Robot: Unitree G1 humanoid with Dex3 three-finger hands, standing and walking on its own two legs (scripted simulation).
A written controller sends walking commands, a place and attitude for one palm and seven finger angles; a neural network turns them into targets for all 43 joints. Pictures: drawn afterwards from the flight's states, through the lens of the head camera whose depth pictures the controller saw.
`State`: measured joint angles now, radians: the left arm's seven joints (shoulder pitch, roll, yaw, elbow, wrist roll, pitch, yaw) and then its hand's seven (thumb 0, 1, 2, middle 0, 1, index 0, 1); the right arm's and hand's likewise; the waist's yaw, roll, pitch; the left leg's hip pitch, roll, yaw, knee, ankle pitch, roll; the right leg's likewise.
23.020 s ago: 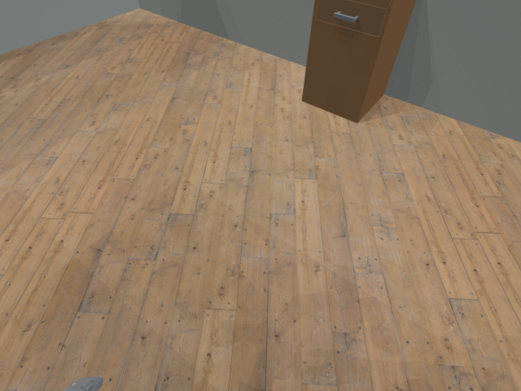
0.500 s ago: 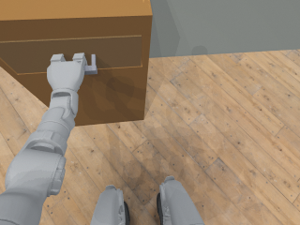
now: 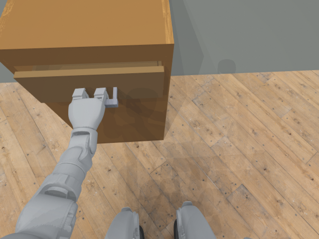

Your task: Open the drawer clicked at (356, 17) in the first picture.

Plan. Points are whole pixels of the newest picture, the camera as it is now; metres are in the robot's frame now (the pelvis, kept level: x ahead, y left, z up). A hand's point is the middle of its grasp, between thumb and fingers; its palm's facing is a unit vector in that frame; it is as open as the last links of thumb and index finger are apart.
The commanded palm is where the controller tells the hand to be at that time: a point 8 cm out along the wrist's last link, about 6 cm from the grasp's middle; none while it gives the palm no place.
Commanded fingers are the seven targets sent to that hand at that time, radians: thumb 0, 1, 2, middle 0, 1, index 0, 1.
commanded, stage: pull the drawer open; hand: left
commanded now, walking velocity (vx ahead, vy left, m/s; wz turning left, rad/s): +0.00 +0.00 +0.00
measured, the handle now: (96, 97) +0.50 +0.17 -0.05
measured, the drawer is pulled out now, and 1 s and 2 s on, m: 0.03 0.15 0.27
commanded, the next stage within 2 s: none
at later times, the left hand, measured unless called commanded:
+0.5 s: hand (93, 138) +0.38 +0.17 -0.07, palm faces -0.05 -0.06 -1.00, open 5.4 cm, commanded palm +0.34 +0.17 -0.02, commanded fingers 0.00 0.90 0.90 -0.40 -1.35 -0.40 -1.35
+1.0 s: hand (91, 162) +0.32 +0.17 -0.07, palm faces -0.04 -0.07 -1.00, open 5.4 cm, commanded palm +0.28 +0.17 -0.02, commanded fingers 0.00 0.90 0.90 -0.40 -1.35 -0.40 -1.35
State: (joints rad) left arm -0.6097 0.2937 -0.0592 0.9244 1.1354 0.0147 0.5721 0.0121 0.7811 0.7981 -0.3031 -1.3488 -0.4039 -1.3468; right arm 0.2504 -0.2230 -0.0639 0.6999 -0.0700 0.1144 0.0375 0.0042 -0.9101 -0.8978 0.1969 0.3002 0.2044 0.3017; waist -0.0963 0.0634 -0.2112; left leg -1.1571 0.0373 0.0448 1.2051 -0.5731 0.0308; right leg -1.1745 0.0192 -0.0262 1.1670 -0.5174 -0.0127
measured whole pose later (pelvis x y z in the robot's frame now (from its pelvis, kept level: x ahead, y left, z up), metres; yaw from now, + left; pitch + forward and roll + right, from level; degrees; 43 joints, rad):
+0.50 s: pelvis +0.01 +0.00 +0.01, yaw +0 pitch +27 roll -1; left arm -0.36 0.22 -0.12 0.73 1.16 0.07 0.60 0.01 0.78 0.80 -0.30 -1.35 -0.40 -1.33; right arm 0.20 -0.21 -0.06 0.65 -0.07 0.13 0.02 0.00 -0.91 -0.90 0.20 0.30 0.20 0.30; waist -0.06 0.05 -0.22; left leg -1.07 0.03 0.04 1.17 -0.58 0.03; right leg -1.09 0.02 -0.03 1.14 -0.53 -0.01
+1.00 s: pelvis +0.00 -0.01 +0.01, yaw +0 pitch +25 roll -1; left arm -0.13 0.21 -0.16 0.55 1.17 0.08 0.63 0.01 0.77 0.80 -0.30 -1.35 -0.41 -1.32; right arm 0.17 -0.21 -0.05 0.62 -0.06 0.13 0.02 0.01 -0.91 -0.90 0.20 0.30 0.20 0.30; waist -0.04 0.04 -0.22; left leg -1.03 0.03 0.04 1.18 -0.58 0.02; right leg -1.06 0.02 -0.02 1.16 -0.53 -0.02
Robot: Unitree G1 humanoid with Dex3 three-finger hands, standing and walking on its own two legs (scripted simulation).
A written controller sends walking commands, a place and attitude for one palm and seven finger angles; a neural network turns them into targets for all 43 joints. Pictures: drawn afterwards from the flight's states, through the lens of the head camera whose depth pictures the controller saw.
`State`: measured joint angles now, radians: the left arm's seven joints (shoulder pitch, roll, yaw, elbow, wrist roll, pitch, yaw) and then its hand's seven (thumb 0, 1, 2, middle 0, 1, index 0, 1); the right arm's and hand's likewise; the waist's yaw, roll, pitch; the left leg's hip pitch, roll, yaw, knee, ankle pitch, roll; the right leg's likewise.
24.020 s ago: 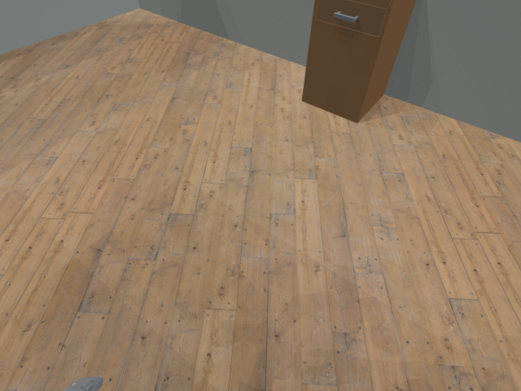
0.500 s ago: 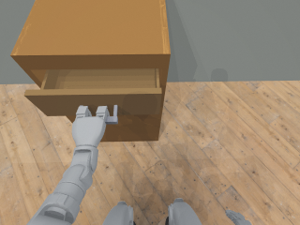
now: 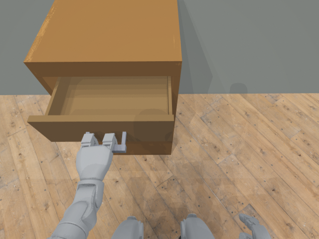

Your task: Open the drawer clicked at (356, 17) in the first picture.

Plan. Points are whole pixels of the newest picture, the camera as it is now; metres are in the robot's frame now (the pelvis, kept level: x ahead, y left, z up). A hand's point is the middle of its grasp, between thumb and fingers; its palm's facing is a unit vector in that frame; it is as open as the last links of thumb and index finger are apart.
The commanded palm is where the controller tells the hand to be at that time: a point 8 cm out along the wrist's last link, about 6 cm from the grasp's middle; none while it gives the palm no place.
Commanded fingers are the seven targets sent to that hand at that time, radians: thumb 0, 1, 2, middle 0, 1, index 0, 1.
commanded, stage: pull the drawer open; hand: left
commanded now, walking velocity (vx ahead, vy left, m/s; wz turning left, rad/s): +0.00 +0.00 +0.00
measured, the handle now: (104, 142) +0.38 +0.17 -0.05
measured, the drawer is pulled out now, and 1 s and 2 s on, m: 0.15 0.27 0.30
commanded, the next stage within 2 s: open the thumb to release the handle in 1.60 s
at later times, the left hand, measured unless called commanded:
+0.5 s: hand (99, 186) +0.26 +0.17 -0.07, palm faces -0.03 -0.08 -1.00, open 5.5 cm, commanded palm +0.22 +0.18 -0.03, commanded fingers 0.00 0.90 0.90 -0.40 -1.35 -0.40 -1.35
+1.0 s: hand (96, 210) +0.20 +0.17 -0.07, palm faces -0.05 -0.11 -0.99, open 5.6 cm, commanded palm +0.15 +0.18 -0.03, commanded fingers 0.00 0.90 0.90 -0.40 -1.35 -0.40 -1.35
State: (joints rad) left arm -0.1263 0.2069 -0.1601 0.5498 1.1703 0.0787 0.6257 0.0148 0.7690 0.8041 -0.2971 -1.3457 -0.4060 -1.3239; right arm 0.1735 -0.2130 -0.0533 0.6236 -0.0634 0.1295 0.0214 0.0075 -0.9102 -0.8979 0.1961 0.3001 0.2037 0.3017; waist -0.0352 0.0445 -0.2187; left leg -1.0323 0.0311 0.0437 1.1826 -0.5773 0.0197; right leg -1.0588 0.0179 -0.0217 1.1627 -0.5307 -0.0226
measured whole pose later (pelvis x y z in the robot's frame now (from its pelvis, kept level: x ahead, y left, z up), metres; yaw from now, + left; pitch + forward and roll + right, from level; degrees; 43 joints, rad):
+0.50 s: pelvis -0.01 -0.01 -0.01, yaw +0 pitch +23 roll +0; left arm 0.10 0.21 -0.16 0.37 1.18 0.04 0.64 0.03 0.76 0.80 -0.29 -1.34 -0.41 -1.32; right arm 0.13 -0.21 -0.04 0.59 -0.07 0.12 0.02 0.01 -0.91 -0.90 0.20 0.30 0.20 0.30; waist -0.01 0.04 -0.22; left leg -1.03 0.03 0.04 1.22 -0.59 0.00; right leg -1.06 0.02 -0.02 1.22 -0.55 -0.04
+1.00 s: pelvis -0.01 -0.02 -0.02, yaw +1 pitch +23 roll +1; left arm 0.33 0.22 -0.14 0.18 1.18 -0.03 0.63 0.03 0.76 0.78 -0.28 -1.33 -0.40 -1.31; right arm 0.10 -0.21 -0.02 0.53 -0.08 0.09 0.02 0.01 -0.91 -0.90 0.20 0.30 0.20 0.30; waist 0.01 0.03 -0.23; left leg -1.06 0.03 0.04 1.27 -0.61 -0.01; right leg -1.11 0.02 -0.03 1.29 -0.58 -0.05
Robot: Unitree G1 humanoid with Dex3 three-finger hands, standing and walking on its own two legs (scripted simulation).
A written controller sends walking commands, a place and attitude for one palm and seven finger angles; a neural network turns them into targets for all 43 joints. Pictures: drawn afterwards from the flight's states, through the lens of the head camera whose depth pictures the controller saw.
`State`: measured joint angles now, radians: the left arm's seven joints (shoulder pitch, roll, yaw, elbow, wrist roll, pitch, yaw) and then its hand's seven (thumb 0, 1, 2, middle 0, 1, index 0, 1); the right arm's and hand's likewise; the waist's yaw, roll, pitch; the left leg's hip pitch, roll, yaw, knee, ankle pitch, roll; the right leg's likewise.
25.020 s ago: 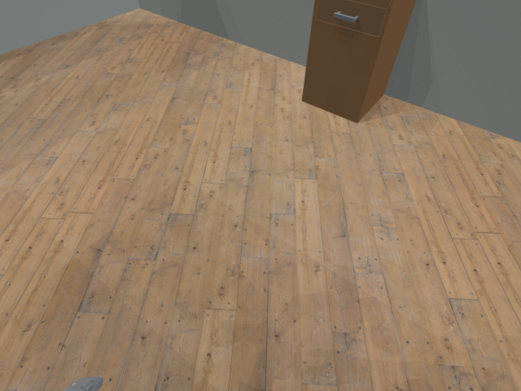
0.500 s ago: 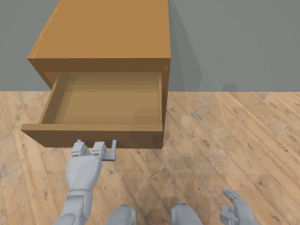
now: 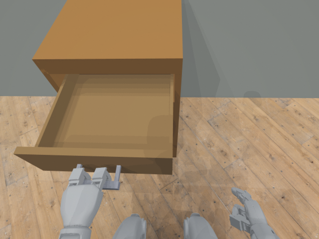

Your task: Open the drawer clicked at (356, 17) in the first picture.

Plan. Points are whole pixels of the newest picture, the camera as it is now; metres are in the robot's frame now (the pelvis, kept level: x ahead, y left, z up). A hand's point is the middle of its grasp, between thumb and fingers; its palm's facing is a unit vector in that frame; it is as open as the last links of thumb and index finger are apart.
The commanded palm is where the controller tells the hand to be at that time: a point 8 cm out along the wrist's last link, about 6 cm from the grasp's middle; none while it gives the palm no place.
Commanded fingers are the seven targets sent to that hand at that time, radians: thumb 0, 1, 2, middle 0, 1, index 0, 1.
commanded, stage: pull the drawer open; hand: left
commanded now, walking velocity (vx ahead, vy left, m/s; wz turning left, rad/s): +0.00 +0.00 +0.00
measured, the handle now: (96, 176) +0.28 +0.18 -0.03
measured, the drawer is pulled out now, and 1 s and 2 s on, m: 0.27 0.30 0.30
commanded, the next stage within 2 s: open the thumb to release the handle in 0.60 s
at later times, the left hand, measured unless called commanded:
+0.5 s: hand (90, 218) +0.18 +0.19 -0.05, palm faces -0.07 -0.11 -0.99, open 5.7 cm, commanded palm +0.13 +0.20 -0.01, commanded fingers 0.00 0.90 0.90 -0.40 -1.35 -0.40 -1.35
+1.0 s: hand (90, 216) +0.19 +0.19 -0.05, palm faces -0.03 -0.09 -1.00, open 7.9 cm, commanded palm +0.16 +0.20 -0.01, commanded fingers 0.00 -0.22 0.42 -0.32 -1.23 -0.32 -1.23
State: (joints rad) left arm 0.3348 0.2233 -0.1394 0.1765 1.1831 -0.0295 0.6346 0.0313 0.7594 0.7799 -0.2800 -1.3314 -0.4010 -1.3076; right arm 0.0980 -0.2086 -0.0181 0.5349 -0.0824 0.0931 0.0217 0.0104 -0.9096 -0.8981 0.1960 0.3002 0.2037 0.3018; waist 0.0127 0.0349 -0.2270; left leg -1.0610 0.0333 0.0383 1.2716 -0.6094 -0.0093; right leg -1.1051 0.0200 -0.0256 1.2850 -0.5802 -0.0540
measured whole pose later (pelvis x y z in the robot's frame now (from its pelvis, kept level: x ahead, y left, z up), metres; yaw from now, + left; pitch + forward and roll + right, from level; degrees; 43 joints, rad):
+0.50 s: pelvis -0.01 -0.01 -0.02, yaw +1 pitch +24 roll +3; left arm 0.46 0.25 -0.08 0.06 1.16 -0.14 0.60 0.03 0.75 0.79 -0.27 -1.32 -0.38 -1.29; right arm 0.09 -0.21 -0.02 0.51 -0.10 0.08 0.03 0.01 -0.91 -0.90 0.20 0.30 0.20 0.30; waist 0.04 0.04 -0.24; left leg -1.14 0.03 0.04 1.34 -0.62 -0.03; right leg -1.19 0.02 -0.03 1.38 -0.61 -0.07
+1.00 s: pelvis -0.02 -0.02 -0.01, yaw +2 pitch +23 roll +2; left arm 0.34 0.25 -0.12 0.17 1.16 -0.08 0.66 0.01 0.37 0.67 -0.33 -1.31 -0.38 -1.29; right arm 0.10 -0.22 -0.02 0.56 -0.08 0.08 -0.02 0.01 -0.91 -0.90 0.20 0.30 0.20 0.30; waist 0.04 0.04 -0.22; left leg -1.13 0.02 0.00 1.31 -0.59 -0.03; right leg -1.16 0.01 -0.06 1.34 -0.58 -0.08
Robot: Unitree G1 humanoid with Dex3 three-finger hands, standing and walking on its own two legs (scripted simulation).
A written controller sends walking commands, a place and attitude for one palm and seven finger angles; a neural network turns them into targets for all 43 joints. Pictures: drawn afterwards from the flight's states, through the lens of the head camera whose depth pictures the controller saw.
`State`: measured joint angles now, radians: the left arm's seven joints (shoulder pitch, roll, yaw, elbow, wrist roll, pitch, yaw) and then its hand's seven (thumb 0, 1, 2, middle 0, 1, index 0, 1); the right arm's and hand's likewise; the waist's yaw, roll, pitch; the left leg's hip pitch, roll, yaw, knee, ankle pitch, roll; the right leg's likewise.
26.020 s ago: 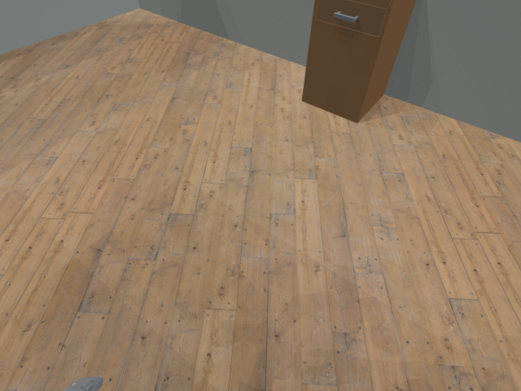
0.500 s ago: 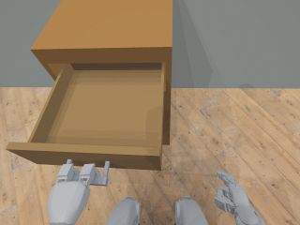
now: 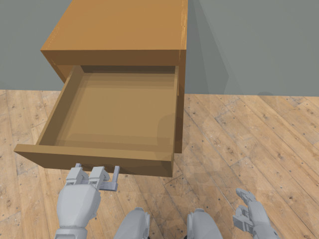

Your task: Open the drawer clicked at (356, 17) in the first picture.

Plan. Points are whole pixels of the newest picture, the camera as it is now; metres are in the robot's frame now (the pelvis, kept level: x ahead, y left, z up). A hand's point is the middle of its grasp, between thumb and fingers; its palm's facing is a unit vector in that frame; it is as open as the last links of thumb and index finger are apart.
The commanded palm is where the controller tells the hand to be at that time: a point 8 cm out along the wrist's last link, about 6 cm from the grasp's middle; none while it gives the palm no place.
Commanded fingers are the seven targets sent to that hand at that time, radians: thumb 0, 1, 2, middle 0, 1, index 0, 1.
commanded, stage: open the thumb to release the handle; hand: left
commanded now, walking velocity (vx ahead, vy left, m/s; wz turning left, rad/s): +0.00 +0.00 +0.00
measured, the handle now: (94, 176) +0.27 +0.19 -0.02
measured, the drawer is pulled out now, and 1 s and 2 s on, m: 0.30 0.30 0.30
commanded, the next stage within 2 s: lift the hand off the handle in 0.20 s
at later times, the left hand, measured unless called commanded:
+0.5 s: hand (90, 202) +0.21 +0.20 -0.04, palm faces -0.02 -0.10 -1.00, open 13.8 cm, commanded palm +0.20 +0.21 +0.01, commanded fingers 0.00 -0.50 0.30 -0.30 -1.20 -0.30 -1.20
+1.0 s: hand (88, 196) +0.22 +0.20 -0.02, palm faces -0.04 -0.11 -0.99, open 13.8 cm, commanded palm +0.21 +0.20 +0.04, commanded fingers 0.00 -0.50 0.30 -0.30 -1.20 -0.30 -1.20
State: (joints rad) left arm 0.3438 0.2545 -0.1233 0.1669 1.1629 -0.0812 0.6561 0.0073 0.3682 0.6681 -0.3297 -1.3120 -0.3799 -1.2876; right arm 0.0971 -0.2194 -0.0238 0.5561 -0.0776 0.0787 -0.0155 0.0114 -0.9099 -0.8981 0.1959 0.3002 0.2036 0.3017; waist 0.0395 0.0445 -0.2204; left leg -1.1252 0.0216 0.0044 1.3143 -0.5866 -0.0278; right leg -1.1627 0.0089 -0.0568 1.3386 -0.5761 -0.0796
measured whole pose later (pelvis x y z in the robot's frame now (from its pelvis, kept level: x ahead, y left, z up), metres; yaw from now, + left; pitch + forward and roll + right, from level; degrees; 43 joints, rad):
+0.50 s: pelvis -0.01 +0.01 +0.01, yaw -1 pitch +21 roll +1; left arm 0.29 0.25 -0.14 0.23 1.16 -0.06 0.66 0.00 -0.48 0.30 -0.34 -1.25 -0.32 -1.20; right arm 0.11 -0.22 -0.03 0.58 -0.07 0.08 -0.03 0.01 -0.91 -0.90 0.20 0.30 0.20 0.30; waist 0.03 0.05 -0.22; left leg -1.10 0.02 0.00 1.29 -0.56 -0.02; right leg -1.14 0.01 -0.05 1.30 -0.54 -0.07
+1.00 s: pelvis +0.00 +0.01 +0.03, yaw -1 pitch +19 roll +1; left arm 0.29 0.25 -0.18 0.22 1.13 0.01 0.62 0.00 -0.49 0.30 -0.37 -1.21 -0.34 -1.21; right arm 0.13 -0.22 -0.02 0.56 -0.06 0.08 -0.02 0.01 -0.91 -0.90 0.20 0.30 0.20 0.30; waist 0.01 0.05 -0.20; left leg -0.98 0.02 0.01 1.19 -0.53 -0.02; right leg -1.01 0.02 -0.05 1.20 -0.51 -0.06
